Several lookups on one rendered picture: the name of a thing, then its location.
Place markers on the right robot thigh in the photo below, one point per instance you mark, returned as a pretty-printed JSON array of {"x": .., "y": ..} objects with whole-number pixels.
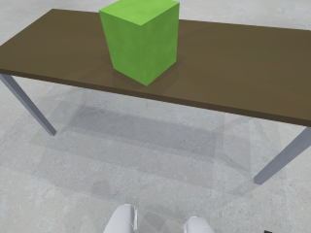
[{"x": 197, "y": 225}]

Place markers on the left robot thigh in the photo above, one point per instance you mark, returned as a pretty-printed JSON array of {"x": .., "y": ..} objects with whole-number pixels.
[{"x": 123, "y": 220}]

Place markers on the table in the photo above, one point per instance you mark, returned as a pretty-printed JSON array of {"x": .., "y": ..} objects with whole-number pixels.
[{"x": 247, "y": 70}]

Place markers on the carton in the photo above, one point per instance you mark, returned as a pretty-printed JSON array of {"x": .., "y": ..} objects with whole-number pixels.
[{"x": 142, "y": 36}]

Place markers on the robot thigh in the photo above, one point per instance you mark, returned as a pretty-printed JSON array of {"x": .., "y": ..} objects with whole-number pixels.
[
  {"x": 197, "y": 225},
  {"x": 123, "y": 220}
]

